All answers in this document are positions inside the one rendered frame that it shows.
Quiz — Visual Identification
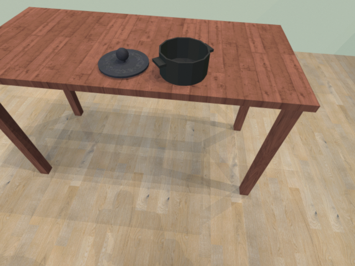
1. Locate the lid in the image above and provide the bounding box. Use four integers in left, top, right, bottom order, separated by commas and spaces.
98, 49, 149, 78

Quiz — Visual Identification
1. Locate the knob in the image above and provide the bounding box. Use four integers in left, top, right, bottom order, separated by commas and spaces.
116, 48, 129, 61

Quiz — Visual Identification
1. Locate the table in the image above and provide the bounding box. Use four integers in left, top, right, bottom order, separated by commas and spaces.
0, 7, 320, 196

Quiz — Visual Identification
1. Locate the pot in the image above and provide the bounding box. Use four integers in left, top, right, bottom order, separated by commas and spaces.
152, 37, 214, 86

